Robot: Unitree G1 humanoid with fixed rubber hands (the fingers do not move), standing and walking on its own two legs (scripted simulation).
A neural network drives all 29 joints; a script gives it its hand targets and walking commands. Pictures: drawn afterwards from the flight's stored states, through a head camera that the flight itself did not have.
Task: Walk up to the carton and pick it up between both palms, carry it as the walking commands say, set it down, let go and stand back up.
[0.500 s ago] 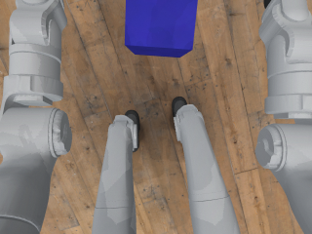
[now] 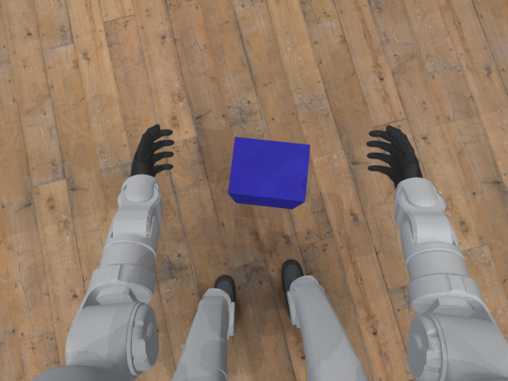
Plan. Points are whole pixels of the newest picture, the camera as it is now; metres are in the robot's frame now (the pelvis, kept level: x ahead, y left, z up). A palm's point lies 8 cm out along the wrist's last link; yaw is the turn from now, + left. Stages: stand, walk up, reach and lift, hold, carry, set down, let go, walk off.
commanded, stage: let go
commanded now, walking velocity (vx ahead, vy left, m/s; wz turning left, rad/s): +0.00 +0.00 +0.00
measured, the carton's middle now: (267, 178) +0.46 -0.04 -0.57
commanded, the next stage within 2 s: stand in 1.10 s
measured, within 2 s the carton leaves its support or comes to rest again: neither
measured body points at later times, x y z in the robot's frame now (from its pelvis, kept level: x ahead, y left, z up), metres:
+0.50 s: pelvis +0.05 +0.02 +0.06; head +0.13 +0.04 +0.50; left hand +0.27 +0.23 -0.03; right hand +0.22 -0.21 -0.02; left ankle +0.02 +0.13 -0.68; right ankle +0.06 -0.11 -0.68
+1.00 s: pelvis +0.04 -0.01 +0.06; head +0.07 -0.01 +0.51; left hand +0.22 +0.21 -0.02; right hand +0.22 -0.25 -0.01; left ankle +0.02 +0.13 -0.68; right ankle +0.06 -0.11 -0.68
